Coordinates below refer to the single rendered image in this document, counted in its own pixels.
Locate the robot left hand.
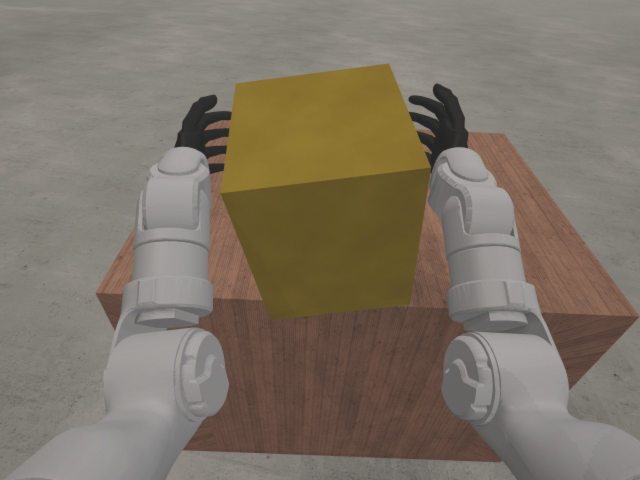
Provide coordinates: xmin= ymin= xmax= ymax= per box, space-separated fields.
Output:
xmin=174 ymin=95 xmax=232 ymax=174

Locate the left robot forearm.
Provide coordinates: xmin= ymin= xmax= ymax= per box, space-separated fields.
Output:
xmin=102 ymin=147 xmax=213 ymax=408

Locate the carton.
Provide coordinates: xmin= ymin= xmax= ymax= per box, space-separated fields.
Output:
xmin=220 ymin=64 xmax=431 ymax=320

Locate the robot right hand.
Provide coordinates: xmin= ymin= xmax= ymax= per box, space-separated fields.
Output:
xmin=409 ymin=84 xmax=468 ymax=173

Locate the right robot forearm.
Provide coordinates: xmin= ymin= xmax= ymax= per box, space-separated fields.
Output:
xmin=428 ymin=147 xmax=569 ymax=404

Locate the robot left upper arm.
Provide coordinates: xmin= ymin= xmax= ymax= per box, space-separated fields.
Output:
xmin=4 ymin=327 xmax=229 ymax=480

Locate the robot right upper arm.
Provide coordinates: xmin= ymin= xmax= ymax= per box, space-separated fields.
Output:
xmin=441 ymin=331 xmax=640 ymax=480

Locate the pedestal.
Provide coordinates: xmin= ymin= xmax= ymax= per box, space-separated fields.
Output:
xmin=96 ymin=120 xmax=640 ymax=462

